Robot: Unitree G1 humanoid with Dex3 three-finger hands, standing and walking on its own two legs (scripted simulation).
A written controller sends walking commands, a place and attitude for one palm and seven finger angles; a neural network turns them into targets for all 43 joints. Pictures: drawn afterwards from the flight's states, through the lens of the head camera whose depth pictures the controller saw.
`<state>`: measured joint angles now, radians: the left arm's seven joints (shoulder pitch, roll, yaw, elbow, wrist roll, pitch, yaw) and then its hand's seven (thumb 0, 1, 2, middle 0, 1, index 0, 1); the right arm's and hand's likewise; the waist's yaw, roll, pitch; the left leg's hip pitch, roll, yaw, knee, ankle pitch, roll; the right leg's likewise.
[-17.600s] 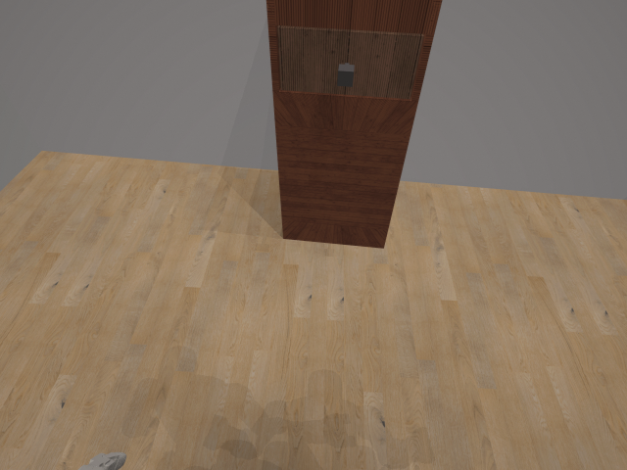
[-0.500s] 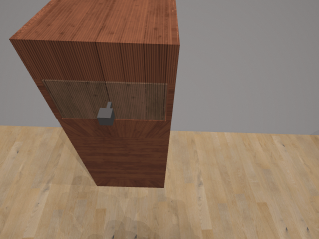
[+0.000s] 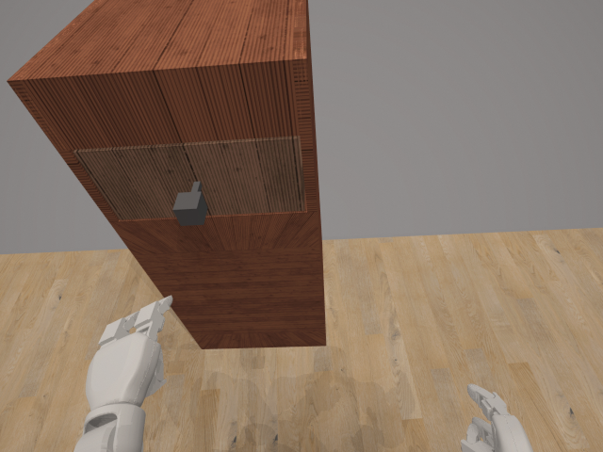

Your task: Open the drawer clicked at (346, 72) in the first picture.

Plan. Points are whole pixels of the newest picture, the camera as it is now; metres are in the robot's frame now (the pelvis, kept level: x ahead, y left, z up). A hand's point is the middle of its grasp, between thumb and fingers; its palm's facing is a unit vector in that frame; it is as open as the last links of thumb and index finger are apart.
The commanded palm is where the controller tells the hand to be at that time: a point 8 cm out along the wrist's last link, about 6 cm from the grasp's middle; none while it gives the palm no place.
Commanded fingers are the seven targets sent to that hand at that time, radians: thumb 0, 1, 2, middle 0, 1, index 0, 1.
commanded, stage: raise the hand with hooked fingers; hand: left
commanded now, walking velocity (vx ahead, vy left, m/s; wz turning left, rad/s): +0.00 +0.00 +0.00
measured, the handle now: (193, 200) +0.52 +0.23 +0.02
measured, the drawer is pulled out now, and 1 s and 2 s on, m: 0.00 0.00 0.00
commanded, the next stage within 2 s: move the hooked fingers above the handle in 1.64 s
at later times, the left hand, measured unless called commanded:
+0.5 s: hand (142, 358) +0.23 +0.22 +0.02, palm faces +0.03 -0.10 -0.99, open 10.6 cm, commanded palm +0.20 +0.23 +0.08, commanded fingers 0.00 -0.01 0.51 -0.27 -0.88 -0.27 -0.88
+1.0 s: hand (99, 289) +0.29 +0.27 +0.10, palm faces +0.11 -0.08 -0.99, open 13.3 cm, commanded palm +0.26 +0.27 +0.16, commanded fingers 0.00 -0.50 0.30 -0.30 -1.20 -0.30 -1.20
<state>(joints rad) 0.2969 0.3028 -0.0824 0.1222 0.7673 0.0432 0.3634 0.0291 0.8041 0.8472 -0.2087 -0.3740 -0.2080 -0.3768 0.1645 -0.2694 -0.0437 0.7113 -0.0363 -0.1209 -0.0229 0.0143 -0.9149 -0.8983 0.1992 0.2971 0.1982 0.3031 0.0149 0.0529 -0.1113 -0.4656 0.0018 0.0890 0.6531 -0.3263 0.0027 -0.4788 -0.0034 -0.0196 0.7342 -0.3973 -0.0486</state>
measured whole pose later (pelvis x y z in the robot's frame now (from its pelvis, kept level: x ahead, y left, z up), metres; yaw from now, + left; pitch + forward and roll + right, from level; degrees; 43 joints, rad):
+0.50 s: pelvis -0.02 -0.01 +0.00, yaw +1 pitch +6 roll +2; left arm 0.16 0.36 -0.08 0.07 1.00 0.06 0.30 0.01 0.20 0.60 -0.27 -0.74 -0.27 -0.74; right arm 0.09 -0.19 0.03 0.61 -0.04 0.10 -0.03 0.01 -0.90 -0.90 0.20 0.30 0.20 0.30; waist 0.07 0.05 -0.06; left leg -0.46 0.01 0.03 0.67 -0.31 -0.01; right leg -0.45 0.02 -0.05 0.72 -0.37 -0.06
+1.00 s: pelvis +0.00 +0.03 +0.02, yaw +1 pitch +2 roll +1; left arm 0.01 0.44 -0.09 -0.05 0.96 0.13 0.13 0.00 -0.37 0.36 -0.31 -1.11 -0.31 -1.11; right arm 0.06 -0.23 0.00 0.62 0.00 0.14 -0.01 0.01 -0.91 -0.90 0.20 0.30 0.20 0.30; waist 0.09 0.08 -0.02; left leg -0.27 -0.04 0.04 0.51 -0.27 0.04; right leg -0.25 -0.02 -0.03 0.54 -0.32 -0.01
